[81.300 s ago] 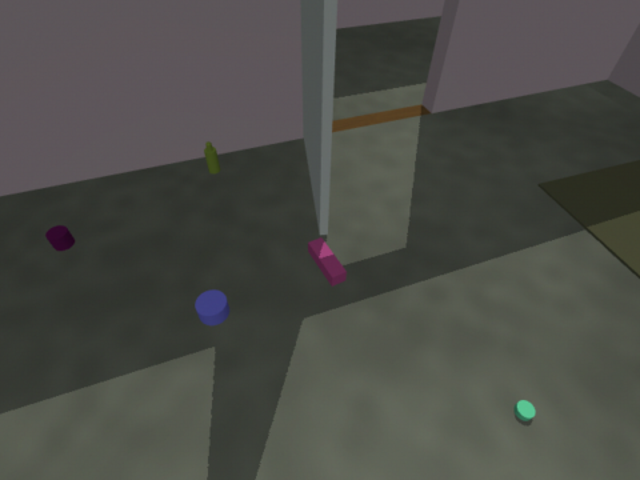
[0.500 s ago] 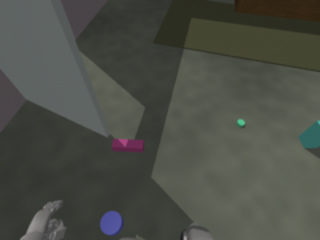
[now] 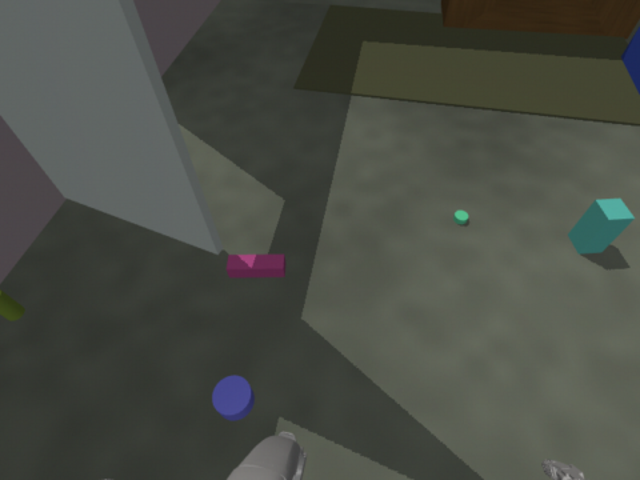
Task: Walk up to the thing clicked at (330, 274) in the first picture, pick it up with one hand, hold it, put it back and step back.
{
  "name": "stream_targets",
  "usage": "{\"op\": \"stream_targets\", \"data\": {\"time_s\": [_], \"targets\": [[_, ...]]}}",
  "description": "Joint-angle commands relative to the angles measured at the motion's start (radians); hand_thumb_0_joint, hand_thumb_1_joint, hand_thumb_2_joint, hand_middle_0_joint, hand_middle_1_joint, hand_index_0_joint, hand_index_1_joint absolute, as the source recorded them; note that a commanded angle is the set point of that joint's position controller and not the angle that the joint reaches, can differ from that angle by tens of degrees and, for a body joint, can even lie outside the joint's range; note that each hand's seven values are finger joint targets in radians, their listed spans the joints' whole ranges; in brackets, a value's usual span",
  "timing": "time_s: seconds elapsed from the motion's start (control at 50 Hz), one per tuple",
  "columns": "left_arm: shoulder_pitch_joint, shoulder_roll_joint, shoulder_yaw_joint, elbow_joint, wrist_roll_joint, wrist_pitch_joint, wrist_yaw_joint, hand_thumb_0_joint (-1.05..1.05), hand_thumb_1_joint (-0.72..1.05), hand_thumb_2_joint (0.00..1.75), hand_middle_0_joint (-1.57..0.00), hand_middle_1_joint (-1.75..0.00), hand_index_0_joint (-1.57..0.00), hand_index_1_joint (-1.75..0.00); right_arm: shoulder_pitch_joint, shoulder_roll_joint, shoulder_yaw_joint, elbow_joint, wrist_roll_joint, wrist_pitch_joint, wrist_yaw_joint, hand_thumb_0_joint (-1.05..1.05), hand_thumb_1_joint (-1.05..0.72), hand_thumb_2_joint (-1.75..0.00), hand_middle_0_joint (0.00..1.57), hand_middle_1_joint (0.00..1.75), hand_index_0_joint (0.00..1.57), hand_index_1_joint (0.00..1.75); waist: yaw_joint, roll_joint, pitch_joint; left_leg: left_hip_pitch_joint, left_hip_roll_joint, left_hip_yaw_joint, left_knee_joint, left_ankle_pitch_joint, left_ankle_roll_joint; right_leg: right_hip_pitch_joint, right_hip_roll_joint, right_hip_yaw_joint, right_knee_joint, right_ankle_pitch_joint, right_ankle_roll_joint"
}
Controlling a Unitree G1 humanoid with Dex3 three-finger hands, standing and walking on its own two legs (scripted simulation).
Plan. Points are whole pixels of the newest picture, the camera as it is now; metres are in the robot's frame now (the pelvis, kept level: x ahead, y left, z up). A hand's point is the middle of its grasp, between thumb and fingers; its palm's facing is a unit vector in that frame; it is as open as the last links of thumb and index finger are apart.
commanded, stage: step back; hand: left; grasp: from above
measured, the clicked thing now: (256, 266) +0.87 +0.32 -0.73
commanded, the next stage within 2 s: stand in 1.32 s
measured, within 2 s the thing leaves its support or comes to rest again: neither
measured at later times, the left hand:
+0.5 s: hand out of the picture -0.08 +0.27 -0.15, palm faces +0.05 -0.93 -0.37, open 7.3 cm
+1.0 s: hand out of the picture -0.05 +0.26 -0.14, palm faces +0.06 -0.93 -0.36, open 7.3 cm
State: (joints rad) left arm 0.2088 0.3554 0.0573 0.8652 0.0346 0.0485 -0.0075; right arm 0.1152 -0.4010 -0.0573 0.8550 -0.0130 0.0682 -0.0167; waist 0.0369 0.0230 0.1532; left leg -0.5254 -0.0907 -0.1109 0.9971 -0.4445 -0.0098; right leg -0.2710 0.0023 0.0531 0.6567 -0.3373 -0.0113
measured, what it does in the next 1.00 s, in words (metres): walks backwards: left foot, then right foot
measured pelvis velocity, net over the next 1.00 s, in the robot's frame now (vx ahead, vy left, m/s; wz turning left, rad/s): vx -0.12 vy -0.01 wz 0.07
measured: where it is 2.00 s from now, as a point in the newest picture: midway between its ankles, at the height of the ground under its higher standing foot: outside the picture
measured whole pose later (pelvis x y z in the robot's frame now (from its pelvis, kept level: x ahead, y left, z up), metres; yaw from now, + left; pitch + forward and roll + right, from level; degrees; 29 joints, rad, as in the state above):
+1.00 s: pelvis -0.12 -0.01 +0.01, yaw +4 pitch -2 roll +0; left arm 0.15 0.37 0.04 1.02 0.02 -0.01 -0.02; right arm 0.17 -0.34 -0.04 1.04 -0.03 -0.03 0.00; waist 0.00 0.01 0.05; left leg -0.21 -0.01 -0.03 0.54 -0.30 0.00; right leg -0.21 -0.01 0.00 0.53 -0.29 0.00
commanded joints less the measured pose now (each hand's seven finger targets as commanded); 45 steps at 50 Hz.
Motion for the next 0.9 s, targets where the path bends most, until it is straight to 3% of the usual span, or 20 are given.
{"op": "stream_targets", "data": {"time_s": [0.0,0.08,0.16,0.18,0.2,0.22,0.26,0.28,0.34,0.4,0.42,0.46,0.48,0.6,0.62,0.64,0.66,0.74,0.82,0.88], "targets": [[-0.154,0.280,0.088,-0.146,0.011,-0.039,0.040,0.00,0.90,0.90,-0.20,-0.30,-0.20,-0.30,0.085,-0.188,-0.045,-0.052,0.006,-0.030,-0.016,0.00,-0.90,-0.90,0.20,0.30,0.20,0.30,-0.045,-0.173,-0.110,0.092,-0.027,-0.042,0.218,-0.022,-0.011,-0.100,-0.228,0.158,-0.227,0.312,-0.172],[-0.064,0.263,0.080,-0.138,0.022,-0.027,0.045,0.00,0.90,0.90,-0.20,-0.30,-0.20,-0.30,0.066,-0.156,-0.035,-0.072,-0.008,-0.039,-0.012,0.00,-0.90,-0.90,0.20,0.30,0.20,0.30,0.013,-0.219,-0.163,0.073,0.031,0.044,-0.147,-0.087,-0.010,0.137,-0.232,0.150,-0.175,0.330,-0.167],[-0.035,0.257,0.061,-0.125,0.003,-0.004,0.027,0.00,0.90,0.90,-0.20,-0.30,-0.20,-0.30,0.172,-0.163,-0.057,0.010,-0.023,-0.060,-0.009,0.00,-0.90,-0.90,0.20,0.30,0.20,0.30,-0.022,-0.165,-0.208,0.361,0.035,0.121,-0.642,0.120,0.023,0.033,-0.179,0.120,-0.041,0.142,-0.103],[0.002,0.211,0.047,-0.123,0.001,-0.004,0.023,0.00,0.90,0.90,-0.20,-0.30,-0.20,-0.30,0.154,-0.205,-0.070,0.008,-0.035,-0.066,-0.008,0.00,-0.90,-0.90,0.20,0.30,0.20,0.30,-0.010,-0.038,-0.205,0.450,0.167,-0.095,-0.681,0.020,0.062,-0.135,-0.128,0.087,0.038,-0.011,-0.063],[-0.074,0.199,0.036,-0.141,-0.012,-0.013,0.027,0.00,0.90,0.90,-0.20,-0.30,-0.20,-0.30,0.080,-0.332,-0.084,-0.022,-0.036,-0.066,0.003,0.00,-0.90,-0.90,0.20,0.30,0.20,0.30,-0.037,0.217,-0.156,0.324,0.428,-0.411,-0.750,-0.035,0.199,-0.272,0.018,-0.068,0.176,-0.219,-0.003],[-0.161,0.263,0.066,-0.130,0.006,-0.015,0.035,0.00,0.90,0.90,-0.20,-0.30,-0.20,-0.30,0.046,-0.356,-0.090,-0.040,-0.035,-0.070,0.007,0.00,-0.90,-0.90,0.20,0.30,0.20,0.30,-0.083,0.175,-0.089,0.074,0.508,-0.525,-0.805,-0.124,0.298,-0.153,-0.015,0.064,0.359,-0.279,0.011],[-0.083,0.234,0.062,-0.075,-0.020,-0.014,0.019,0.00,0.90,0.90,-0.20,-0.30,-0.20,-0.30,-0.034,-0.240,-0.046,-0.030,-0.034,-0.094,-0.006,0.00,-0.90,-0.90,0.20,0.30,0.20,0.30,0.001,0.022,-0.099,0.151,0.338,-0.222,-0.664,0.172,0.199,-0.129,0.015,0.107,0.406,-0.146,-0.007],[-0.050,0.224,0.060,-0.057,-0.025,-0.017,0.013,0.00,0.90,0.90,-0.20,-0.30,-0.20,-0.30,-0.026,-0.226,-0.041,-0.027,-0.033,-0.099,-0.009,0.00,-0.90,-0.90,0.20,0.30,0.20,0.30,0.011,0.060,-0.118,0.160,0.309,-0.158,-0.640,0.178,0.174,-0.103,0.014,0.078,0.380,-0.113,-0.012],[-0.057,0.210,0.056,-0.046,-0.009,-0.035,-0.012,0.00,0.90,0.90,-0.20,-0.30,-0.20,-0.30,0.002,-0.226,-0.051,-0.007,-0.039,-0.098,0.003,0.00,-0.90,-0.90,0.20,0.30,0.20,0.30,-0.036,0.152,-0.122,0.229,0.270,-0.136,-0.659,-0.070,0.156,-0.044,-0.006,-0.025,0.075,-0.154,0.005],[-0.024,0.194,0.062,0.002,0.002,-0.058,-0.002,0.00,0.90,0.90,-0.20,-0.30,-0.20,-0.30,0.029,-0.226,-0.052,-0.003,-0.033,-0.079,0.008,0.00,-0.90,-0.90,0.20,0.30,0.20,0.30,-0.020,0.112,-0.115,0.171,0.262,-0.106,-0.574,-0.050,0.133,0.139,0.035,-0.058,-0.276,-0.025,-0.021],[0.008,0.219,0.070,0.017,0.009,-0.068,0.005,0.00,0.90,0.90,-0.20,-0.30,-0.20,-0.30,0.053,-0.187,-0.040,-0.003,-0.028,-0.077,0.008,0.00,-0.90,-0.90,0.20,0.30,0.20,0.30,-0.010,0.056,-0.136,0.116,0.234,-0.080,-0.493,-0.021,0.101,0.241,0.002,0.023,-0.331,0.002,-0.033],[-0.022,0.334,0.087,0.009,0.020,-0.084,0.009,0.00,0.90,0.90,-0.20,-0.30,-0.20,-0.30,0.020,-0.144,-0.031,-0.011,-0.017,-0.081,0.006,0.00,-0.90,-0.90,0.20,0.30,0.20,0.30,0.008,-0.188,-0.111,0.040,0.081,0.038,-0.223,-0.125,0.016,0.062,-0.294,0.452,-0.437,-0.445,-0.176],[-0.102,0.329,0.084,-0.019,0.017,-0.087,0.007,0.00,0.90,0.90,-0.20,-0.30,-0.20,-0.30,0.058,-0.176,-0.044,0.014,-0.018,-0.082,0.009,0.00,-0.90,-0.90,0.20,0.30,0.20,0.30,-0.027,-0.155,-0.060,0.153,0.112,0.021,-0.164,-0.084,0.000,-0.100,-0.336,0.463,-0.451,-0.519,-0.204],[-0.119,0.237,0.039,-0.001,0.009,-0.075,-0.005,0.00,0.90,0.90,-0.20,-0.30,-0.20,-0.30,0.134,-0.147,-0.048,0.079,-0.021,-0.111,0.019,0.00,-0.90,-0.90,0.20,0.30,0.20,0.30,-0.064,-0.151,-0.091,0.426,0.081,0.066,-0.509,0.075,0.029,-0.191,-0.156,0.157,-0.310,-0.269,-0.092],[-0.096,0.204,0.027,0.004,0.004,-0.070,-0.007,0.00,0.90,0.90,-0.20,-0.30,-0.20,-0.30,0.143,-0.165,-0.053,0.081,-0.028,-0.116,0.013,0.00,-0.90,-0.90,0.20,0.30,0.20,0.30,-0.067,-0.062,-0.084,0.446,0.145,-0.042,-0.610,0.030,0.040,-0.222,-0.109,0.096,-0.209,-0.220,-0.069],[-0.082,0.160,0.012,0.009,-0.013,-0.065,-0.010,0.00,0.90,0.90,-0.20,-0.30,-0.20,-0.30,0.116,-0.208,-0.057,0.072,-0.034,-0.126,0.008,0.00,-0.90,-0.90,0.20,0.30,0.20,0.30,-0.063,0.083,-0.093,0.422,0.306,-0.321,-0.757,-0.163,0.100,-0.268,-0.021,0.028,-0.050,-0.136,-0.017],[-0.084,0.209,0.032,0.031,-0.014,-0.061,-0.002,0.00,0.90,0.90,-0.20,-0.30,-0.20,-0.30,0.069,-0.250,-0.059,0.059,-0.029,-0.129,0.008,0.00,-0.90,-0.90,0.20,0.30,0.20,0.30,-0.049,0.080,-0.063,0.261,0.412,-0.426,-0.817,-0.263,0.171,-0.174,-0.022,0.004,0.067,-0.150,-0.007],[-0.042,0.209,0.035,0.054,-0.019,-0.075,-0.003,0.00,0.90,0.90,-0.20,-0.30,-0.20,-0.30,0.011,-0.215,-0.048,0.062,-0.032,-0.140,0.006,0.00,-0.90,-0.90,0.20,0.30,0.20,0.30,-0.019,0.132,-0.110,0.297,0.325,-0.204,-0.704,0.134,0.142,-0.059,-0.046,-0.004,-0.005,-0.103,-0.015],[-0.018,0.210,0.040,0.085,-0.008,-0.095,0.012,0.00,0.90,0.90,-0.20,-0.30,-0.20,-0.30,-0.002,-0.158,-0.030,0.068,-0.005,-0.117,0.008,0.00,-0.90,-0.90,0.20,0.30,0.20,0.30,-0.001,0.070,-0.207,0.240,0.214,-0.036,-0.530,0.409,0.052,0.228,-0.049,0.018,-0.272,0.219,-0.026],[-0.094,0.276,0.039,0.070,-0.007,-0.093,0.008,0.00,0.90,0.90,-0.20,-0.30,-0.20,-0.30,0.026,-0.139,-0.026,0.094,-0.007,-0.112,0.006,0.00,-0.90,-0.90,0.20,0.30,0.20,0.30,-0.039,-0.070,-0.173,0.262,0.118,0.044,-0.486,0.076,0.021,0.101,-0.202,0.195,-0.301,0.023,-0.107]]}}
